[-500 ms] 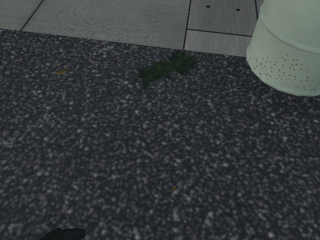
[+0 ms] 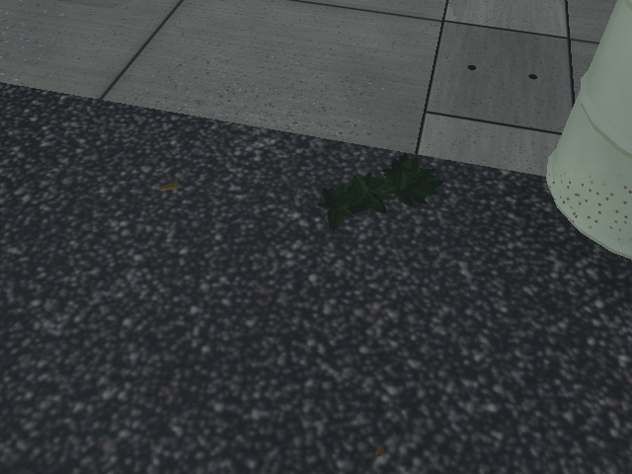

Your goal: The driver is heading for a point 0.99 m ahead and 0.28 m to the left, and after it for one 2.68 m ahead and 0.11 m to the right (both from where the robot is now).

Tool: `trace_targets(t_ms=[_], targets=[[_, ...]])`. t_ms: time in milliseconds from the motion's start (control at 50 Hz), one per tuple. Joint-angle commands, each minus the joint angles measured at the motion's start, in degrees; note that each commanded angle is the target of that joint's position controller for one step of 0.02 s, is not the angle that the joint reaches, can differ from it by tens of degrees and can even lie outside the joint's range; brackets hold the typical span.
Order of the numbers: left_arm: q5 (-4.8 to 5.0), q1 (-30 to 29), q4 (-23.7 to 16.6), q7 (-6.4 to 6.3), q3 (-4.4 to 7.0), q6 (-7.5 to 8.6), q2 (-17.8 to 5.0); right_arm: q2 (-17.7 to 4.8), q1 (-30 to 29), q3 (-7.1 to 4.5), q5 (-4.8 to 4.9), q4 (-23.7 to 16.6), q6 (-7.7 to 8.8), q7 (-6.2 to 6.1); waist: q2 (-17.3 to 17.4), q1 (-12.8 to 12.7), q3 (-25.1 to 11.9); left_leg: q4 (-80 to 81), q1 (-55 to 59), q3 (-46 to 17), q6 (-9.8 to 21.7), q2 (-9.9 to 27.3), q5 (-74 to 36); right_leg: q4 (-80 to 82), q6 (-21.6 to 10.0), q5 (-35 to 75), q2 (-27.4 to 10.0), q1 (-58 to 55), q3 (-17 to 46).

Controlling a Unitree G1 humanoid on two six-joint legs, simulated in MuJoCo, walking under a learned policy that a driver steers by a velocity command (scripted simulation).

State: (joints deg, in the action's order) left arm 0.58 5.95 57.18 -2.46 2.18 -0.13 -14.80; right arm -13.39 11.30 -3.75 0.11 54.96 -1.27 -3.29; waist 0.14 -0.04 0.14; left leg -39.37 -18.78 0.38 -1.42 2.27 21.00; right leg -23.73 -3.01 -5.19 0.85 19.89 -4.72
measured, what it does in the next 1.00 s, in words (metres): walks ahead: left foot, then right foot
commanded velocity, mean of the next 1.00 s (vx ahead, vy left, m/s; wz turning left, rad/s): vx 0.40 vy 0.00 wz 0.09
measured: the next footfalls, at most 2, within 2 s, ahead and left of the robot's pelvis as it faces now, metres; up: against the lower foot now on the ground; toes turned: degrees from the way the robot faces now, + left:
left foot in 0.02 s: +0.03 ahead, +0.11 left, +0.00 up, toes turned +1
right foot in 0.52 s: +0.29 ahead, -0.16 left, +0.00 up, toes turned -4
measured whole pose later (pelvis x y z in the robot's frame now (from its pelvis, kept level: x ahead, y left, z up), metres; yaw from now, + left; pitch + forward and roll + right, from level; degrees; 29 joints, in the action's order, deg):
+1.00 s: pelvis +0.41 -0.05 -0.01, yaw +6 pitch +2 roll -2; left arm 0.0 19.0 58.7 -1.9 2.9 3.2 -13.6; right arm -12.9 1.9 -3.4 0.6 46.5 4.6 3.2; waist 1.7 -3.3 1.8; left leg -32.3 -34.7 3.0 4.7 1.5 -1.9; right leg -16.7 -0.8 -23.6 1.7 -5.5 -10.2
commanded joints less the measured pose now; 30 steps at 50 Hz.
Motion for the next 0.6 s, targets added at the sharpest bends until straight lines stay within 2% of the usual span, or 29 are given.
trace_targets(t_ms=[20,40,60,80,100,120,140,180,200,280,340,400,440,460,480,500,520,540,560,580,600], targets=[[1.52,-0.77,-2.81,-0.19,1.0,0.26,-5.93,-4.54,10.38,-0.9,-0.59,1.72,0.88,1.36,-2.12,3.74,-0.6,17.11,12.68,-0.61,4.91,0.42,4.92,4.05,-2.61,-32.64,-7.91,6.57,9.66],[0.71,-1.17,-3.77,0.39,0.07,0.55,-1.19,-5.98,13.74,-0.7,-0.75,2.11,1.16,1.36,10.85,3.22,-1.65,23.61,16.92,-16.48,8.95,12.44,13.61,-16.17,0.9,-29.23,-2.52,14.46,2.69],[1.28,-6.01,-6.95,0.61,1.51,1.49,-4.6,-14.55,13.54,-2.64,-1.23,2.01,2.13,2.1,18.73,4.22,6.52,34.77,8.39,-34.46,16.76,20.37,30.19,-22.4,0.75,-24.63,1.3,25.94,3.56],[1.96,-8.33,-7.45,0.76,2.8,2.46,-8.81,-12.73,9.34,-2.19,-1.83,0.78,3.98,1.89,13.03,2.52,10.16,37.14,6.54,-34.56,16.07,19.59,28.59,-27.32,-0.15,-18.54,-1.47,26.98,8.03],[1.77,-5.35,-6.1,1.14,3.32,2.83,-9.06,-10.22,6.03,-1.57,-1.47,0.34,5.5,1.65,11.51,0.07,9.64,35.99,8.47,-28.9,12.98,17.05,20.41,-28.44,-0.45,-12.16,-2.12,27.36,9.35],[0.85,-2.8,-4.23,1.26,3.57,2.82,-8.23,-8.46,5.52,-1.29,-0.75,0.09,6.29,1.82,9.76,-0.48,7.1,34.9,11.19,-23.99,10.74,14.85,14.63,-29.29,-0.39,-9.89,-2.77,26.34,8.68],[0.32,-2.67,-3.66,1.39,3.73,2.99,-7.54,-7.8,6.48,-1.28,-0.02,0.47,6.7,1.87,8.31,-0.06,6.25,34.73,13.28,-20.8,9.85,13.95,10.52,-29.77,0.09,-7.02,-3.12,26.72,8.13],[0.27,-3.51,-3.32,1.85,3.64,3.34,-4.87,-5.25,11.18,-0.68,0.13,2.12,7.22,1.89,6.94,0.88,4.16,34.37,16.32,-15.65,9.38,12.12,2.97,-29.6,0.66,-2.35,-3.62,26.12,6.62],[0.37,-4.24,-3.43,2.0,3.57,3.46,-4.01,-4.83,13.11,-0.58,0.04,2.72,7.28,1.85,6.99,1.47,3.75,34.3,17.77,-14.08,9.55,11.7,0.31,-28.64,1.08,-0.84,-3.92,26.49,6.08],[0.57,-9.13,-5.28,2.46,2.99,3.91,-2.4,-6.18,15.89,-0.8,-0.15,3.02,7.11,1.48,7.53,3.58,4.54,34.94,18.26,-10.26,10.23,11.16,-4.92,-19.95,2.83,3.13,-4.32,24.28,4.52],[0.94,-12.61,-6.74,3.1,2.24,4.38,-1.91,-7.57,17.51,-1.28,0.16,3.38,6.86,1.35,7.91,5.26,6.02,34.59,17.74,-8.22,10.86,11.51,-7.76,-13.3,3.29,3.56,-3.92,20.91,3.04],[1.28,-14.31,-7.91,3.87,1.71,4.92,-2.23,-7.97,18.87,-1.76,0.75,4.09,6.43,1.54,8.15,6.0,7.42,32.76,18.64,-7.24,11.45,12.62,-10.59,-9.01,2.28,0.22,-3.59,18.08,1.82],[1.38,-13.4,-8.48,4.29,1.75,5.23,-3.12,-8.47,18.54,-2.23,1.29,4.4,6.06,1.64,9.06,4.8,7.57,30.77,19.23,-7.38,11.13,14.01,-13.46,-6.45,0.69,-2.72,-3.36,14.43,1.77],[1.41,-11.0,-8.17,4.41,2.11,5.38,-4.13,-8.91,17.59,-2.49,1.45,4.31,5.83,1.69,9.68,3.07,6.63,28.81,18.94,-7.24,10.74,14.56,-17.74,-5.4,-0.24,-3.68,-2.67,10.31,1.27],[1.37,-5.8,-6.83,4.35,2.89,5.5,-5.46,-9.19,15.62,-2.6,1.58,3.81,5.67,1.65,9.83,-0.15,4.15,24.02,17.72,-5.72,9.81,13.72,-27.42,-4.2,-1.36,-3.04,-1.14,2.74,0.26],[1.54,3.29,-3.92,4.02,4.41,5.52,-7.95,-8.3,14.36,-2.28,1.47,3.33,5.6,1.67,7.99,-4.36,-1.34,13.97,15.01,-2.66,8.28,10.89,-37.91,-3.24,-2.97,-2.18,0.32,-9.6,-0.3],[1.23,14.53,-1.39,3.5,5.88,5.58,-11.82,-6.8,12.95,-1.53,0.74,1.76,5.65,1.79,2.78,-8.96,-10.15,-2.93,4.44,0.32,5.83,7.67,-32.27,-4.12,-6.11,-4.82,-7.31,-27.43,8.64],[0.38,20.89,0.03,3.38,6.78,5.08,-16.96,0.45,16.63,0.44,0.24,-0.18,6.85,2.19,-14.55,-7.24,-17.71,-25.11,-17.76,2.23,1.57,-2.68,-1.08,2.95,-14.49,-16.11,-22.24,-44.93,35.97],[0.16,19.39,0.09,3.56,5.19,5.37,-12.58,-2.64,14.34,-0.3,1.45,0.23,8.49,2.42,-13.61,-7.52,-18.16,-35.59,-23.56,-6.85,2.45,-2.64,10.3,9.37,-15.24,-20.91,-23.57,-41.93,46.03],[0.15,13.39,-1.22,3.63,3.98,5.63,-9.04,-5.9,10.61,-1.17,2.74,-1.22,9.39,2.74,-11.47,-5.89,-10.36,-38.8,-28.18,-6.67,4.09,0.89,6.75,9.34,-13.07,-19.12,-22.09,-35.54,37.53],[0.1,8.67,-2.56,3.79,3.12,5.75,-6.23,-6.68,7.87,-1.35,2.7,-1.67,9.59,2.59,-6.87,-4.15,-6.38,-37.18,-26.49,-5.01,4.98,4.02,1.19,10.21,-11.2,-14.93,-19.55,-27.72,29.97]])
